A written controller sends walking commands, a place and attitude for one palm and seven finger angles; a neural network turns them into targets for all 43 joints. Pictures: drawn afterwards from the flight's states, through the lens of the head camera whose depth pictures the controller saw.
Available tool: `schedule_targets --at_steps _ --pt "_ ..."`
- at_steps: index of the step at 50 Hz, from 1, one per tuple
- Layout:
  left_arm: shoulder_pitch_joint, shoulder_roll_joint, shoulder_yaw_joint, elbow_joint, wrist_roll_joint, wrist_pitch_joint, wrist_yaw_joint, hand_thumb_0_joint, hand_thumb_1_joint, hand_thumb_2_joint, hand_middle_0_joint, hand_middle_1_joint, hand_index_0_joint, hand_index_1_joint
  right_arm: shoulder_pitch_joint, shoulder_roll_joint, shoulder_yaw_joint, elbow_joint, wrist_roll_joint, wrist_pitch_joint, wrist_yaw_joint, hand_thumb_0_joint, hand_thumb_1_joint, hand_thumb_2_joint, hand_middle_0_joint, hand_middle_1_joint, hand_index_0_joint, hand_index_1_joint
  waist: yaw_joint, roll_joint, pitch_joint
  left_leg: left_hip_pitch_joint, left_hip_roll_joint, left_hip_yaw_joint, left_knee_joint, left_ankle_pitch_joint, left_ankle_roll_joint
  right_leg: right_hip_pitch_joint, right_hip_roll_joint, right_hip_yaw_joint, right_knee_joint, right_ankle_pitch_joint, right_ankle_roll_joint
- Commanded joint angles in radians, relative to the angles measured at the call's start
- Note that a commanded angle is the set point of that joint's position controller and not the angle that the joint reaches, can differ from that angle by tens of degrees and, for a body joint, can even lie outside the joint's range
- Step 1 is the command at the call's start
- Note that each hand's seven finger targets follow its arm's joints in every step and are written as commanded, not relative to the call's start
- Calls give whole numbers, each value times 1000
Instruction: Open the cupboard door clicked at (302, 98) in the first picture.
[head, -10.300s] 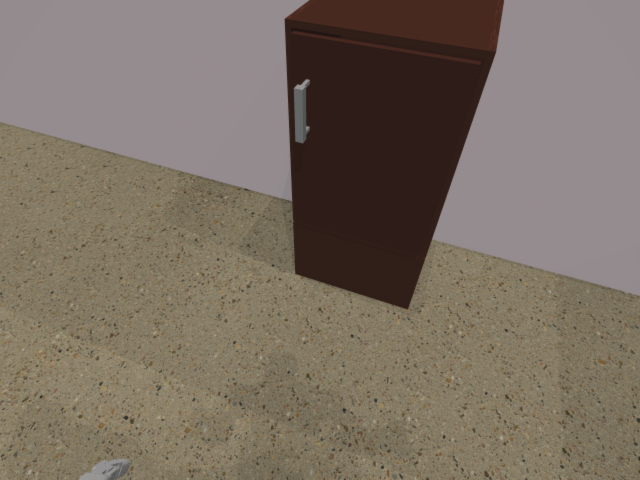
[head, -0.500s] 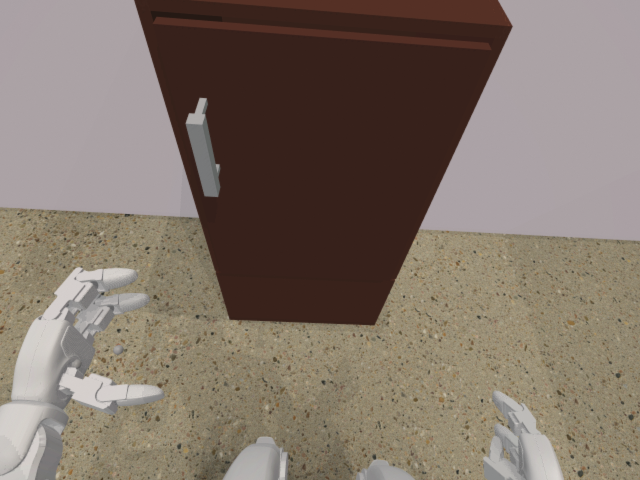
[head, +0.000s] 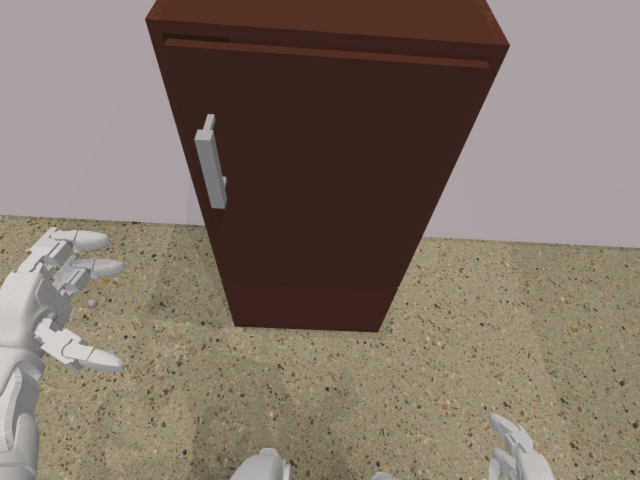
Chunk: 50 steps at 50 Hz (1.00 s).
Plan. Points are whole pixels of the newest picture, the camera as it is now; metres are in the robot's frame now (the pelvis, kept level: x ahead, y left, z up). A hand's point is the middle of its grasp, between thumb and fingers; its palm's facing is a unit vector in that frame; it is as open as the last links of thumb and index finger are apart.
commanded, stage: raise the hand with hooked fingers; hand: left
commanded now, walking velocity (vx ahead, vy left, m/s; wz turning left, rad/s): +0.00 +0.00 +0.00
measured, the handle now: (214, 163) +0.55 +0.20 +0.04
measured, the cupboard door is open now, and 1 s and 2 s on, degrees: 0 0 0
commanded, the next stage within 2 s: move the hooked fingers beside the handle in 0.44 s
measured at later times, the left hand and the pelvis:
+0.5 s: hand (117, 303) +0.29 +0.26 +0.06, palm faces +0.06 -1.00 -0.04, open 14.0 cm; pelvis +0.01 -0.02 +0.00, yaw +0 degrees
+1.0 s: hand (142, 250) +0.37 +0.25 +0.05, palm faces +0.05 -1.00 -0.02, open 14.0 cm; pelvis +0.01 -0.03 +0.00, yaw -1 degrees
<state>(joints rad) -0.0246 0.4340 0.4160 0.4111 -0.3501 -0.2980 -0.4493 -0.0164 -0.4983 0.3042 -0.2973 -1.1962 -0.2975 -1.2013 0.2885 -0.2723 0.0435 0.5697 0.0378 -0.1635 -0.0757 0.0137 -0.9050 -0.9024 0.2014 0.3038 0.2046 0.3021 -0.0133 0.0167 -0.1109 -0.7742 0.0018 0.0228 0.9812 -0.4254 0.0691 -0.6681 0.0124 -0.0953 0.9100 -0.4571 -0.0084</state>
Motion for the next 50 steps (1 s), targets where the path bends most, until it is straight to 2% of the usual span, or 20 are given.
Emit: schedule_targets --at_steps 1,4,6,9,10,11,18,22,24,27,30,35,38,39,42,43,46,47,48,50 --pt "-121 178 50 -127 -37 -16 -41 0 -500 300 -300 -1200 -300 -1200 -9 -169 -76 -152 12 -49 -9 0 -900 -900 200 300 200 300 6 46 -216 255 14 -106 -186 240 -54 15 30 23 -118 179 -29" --pt "-130 202 74 -175 -37 -46 -30 0 -500 300 -300 -1200 -300 -1200 -3 -168 -84 -155 7 -50 -2 0 -900 -900 200 300 200 300 7 34 -247 261 13 -97 -166 276 -49 20 31 30 -107 210 -25" --pt "-164 235 97 -225 -29 -84 -7 0 -500 300 -300 -1200 -300 -1200 -2 -164 -83 -150 2 -52 3 0 -900 -900 200 300 200 300 12 88 -266 281 14 -95 -160 304 -55 19 32 35 -96 218 -30" --pt "-160 237 109 -246 -20 -125 21 0 -500 300 -300 -1200 -300 -1200 -4 -155 -82 -143 -2 -51 7 0 -900 -900 200 300 200 300 14 137 -272 300 15 -95 -159 309 -60 9 29 38 -88 207 -30" --pt "-163 253 118 -257 -16 -132 29 0 -500 300 -300 -1200 -300 -1200 2 -159 -84 -138 -4 -50 7 0 -900 -900 200 300 200 300 11 114 -277 296 19 -100 -154 326 -59 16 31 37 -83 218 -30" --pt "-148 244 113 -246 -13 -133 29 0 -500 300 -300 -1200 -300 -1200 0 -156 -82 -137 -3 -47 8 0 -900 -900 200 300 200 300 14 144 -288 306 18 -95 -156 335 -60 17 28 39 -83 222 -29" --pt "-130 213 82 -195 -23 -83 2 0 -500 300 -300 -1200 -300 -1200 -11 -156 -81 -140 8 -36 -1 0 -900 -900 200 300 200 300 1 91 -250 263 13 -84 -160 293 -47 38 26 43 -106 239 -21" --pt "-142 210 85 -198 -31 -84 -1 0 -500 300 -300 -1200 -300 -1200 -13 -155 -80 -141 8 -36 -3 0 -900 -900 200 300 200 300 1 77 -263 262 10 -77 -151 294 -43 49 25 49 -107 256 -19" --pt "-141 195 78 -171 -31 -84 1 0 -500 300 -300 -1200 -300 -1200 -12 -156 -80 -142 10 -33 -5 0 -900 -900 200 300 200 300 -6 26 -242 234 10 -74 -147 275 -39 44 25 51 -109 251 -14" --pt "-166 197 77 -153 -29 -90 -2 0 -500 300 -300 -1200 -300 -1200 -16 -154 -76 -138 9 -31 -4 0 -900 -900 200 300 200 300 -6 36 -232 212 5 -68 -142 246 -37 49 22 60 -109 237 -15" --pt "-294 233 79 -128 -9 -98 2 0 -500 300 -300 -1200 -300 -1200 -13 -160 -74 -119 8 -27 -13 0 -900 -900 200 300 200 300 -29 43 -205 191 8 -71 -131 200 -33 18 19 70 -109 195 -16" --pt "-472 270 68 -94 15 -125 -3 0 -500 300 -300 -1200 -300 -1200 -7 -157 -68 -94 8 -27 -27 0 -900 -900 200 300 200 300 -41 119 -253 216 10 -73 -122 176 -32 1 16 87 -107 156 -20" --pt "-511 311 90 -12 24 -121 -11 0 -500 300 -300 -1200 -300 -1200 6 -161 -66 -78 9 -20 -29 0 -900 -900 200 300 200 300 -38 95 -291 204 10 -72 -116 189 -30 25 15 94 -104 170 -17" --pt "-507 302 83 8 26 -114 -15 0 -500 300 -300 -1200 -300 -1200 8 -158 -67 -80 8 -20 -27 0 -900 -900 200 300 200 300 -33 118 -300 206 8 -66 -114 200 -31 31 13 95 -103 185 -16" --pt "-473 340 121 80 28 -89 -20 0 -500 300 -300 -1200 -300 -1200 27 -162 -69 -80 9 -4 -20 0 -900 -900 200 300 200 300 -14 103 -317 193 8 -60 -114 257 -32 69 13 94 -98 256 -17" --pt "-479 330 112 92 27 -80 -20 0 -500 300 -300 -1200 -300 -1200 28 -161 -70 -84 10 0 -17 0 -900 -900 200 300 200 300 -17 91 -312 183 8 -56 -113 256 -31 71 13 95 -100 263 -13" --pt "-456 372 159 145 23 -65 -24 0 -500 300 -300 -1200 -300 -1200 49 -169 -73 -98 8 19 -9 0 -900 -900 200 300 200 300 -6 24 -332 143 7 -43 -102 301 -28 127 15 104 -90 342 -7" --pt "-438 388 178 155 24 -68 -24 0 -500 300 -300 -1200 -300 -1200 52 -169 -77 -100 9 25 -7 0 -900 -900 200 300 200 300 3 40 -328 135 6 -41 -102 312 -30 132 15 105 -87 358 -8" --pt "-463 359 148 143 26 -74 -25 0 -500 300 -300 -1200 -300 -1200 54 -166 -76 -103 9 29 -3 0 -900 -900 200 300 200 300 -11 46 -326 139 5 -37 -100 313 -28 118 15 104 -86 365 -5" --pt "-499 346 141 149 23 -93 -26 0 -500 300 -300 -1200 -300 -1200 64 -166 -80 -104 6 35 3 0 -900 -900 200 300 200 300 -15 47 -313 143 7 -39 -90 323 -27 100 22 103 -75 366 -11"
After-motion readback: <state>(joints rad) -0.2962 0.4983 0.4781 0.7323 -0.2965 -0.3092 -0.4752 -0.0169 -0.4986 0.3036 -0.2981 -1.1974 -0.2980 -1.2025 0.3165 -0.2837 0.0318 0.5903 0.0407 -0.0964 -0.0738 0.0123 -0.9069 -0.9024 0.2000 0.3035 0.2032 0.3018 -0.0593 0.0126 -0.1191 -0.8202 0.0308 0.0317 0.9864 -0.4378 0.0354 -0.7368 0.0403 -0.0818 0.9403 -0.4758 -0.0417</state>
